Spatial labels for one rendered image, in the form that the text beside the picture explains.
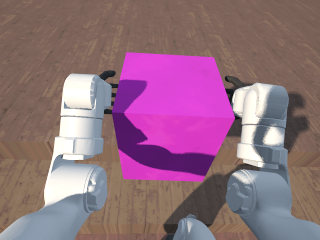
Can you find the right robot upper arm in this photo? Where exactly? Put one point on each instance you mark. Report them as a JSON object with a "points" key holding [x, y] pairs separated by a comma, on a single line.
{"points": [[263, 201]]}

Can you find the left robot upper arm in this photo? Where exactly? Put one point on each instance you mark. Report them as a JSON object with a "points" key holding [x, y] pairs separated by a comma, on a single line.
{"points": [[73, 192]]}

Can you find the robot right shin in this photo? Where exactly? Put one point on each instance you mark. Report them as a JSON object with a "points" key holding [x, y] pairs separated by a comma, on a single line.
{"points": [[189, 216]]}

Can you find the robot right hand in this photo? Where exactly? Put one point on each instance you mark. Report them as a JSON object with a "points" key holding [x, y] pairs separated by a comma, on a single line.
{"points": [[236, 82]]}

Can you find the left robot forearm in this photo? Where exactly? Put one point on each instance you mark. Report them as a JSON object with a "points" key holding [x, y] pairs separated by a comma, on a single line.
{"points": [[84, 99]]}

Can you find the right robot thigh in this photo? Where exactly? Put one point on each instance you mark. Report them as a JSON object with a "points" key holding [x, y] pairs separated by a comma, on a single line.
{"points": [[193, 229]]}

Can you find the robot left hand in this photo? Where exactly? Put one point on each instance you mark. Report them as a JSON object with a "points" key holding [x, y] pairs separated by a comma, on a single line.
{"points": [[104, 76]]}

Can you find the right robot forearm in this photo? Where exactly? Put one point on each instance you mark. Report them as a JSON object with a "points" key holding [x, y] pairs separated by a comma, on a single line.
{"points": [[263, 109]]}

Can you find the carton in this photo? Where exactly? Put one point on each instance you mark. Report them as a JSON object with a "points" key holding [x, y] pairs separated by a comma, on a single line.
{"points": [[171, 114]]}

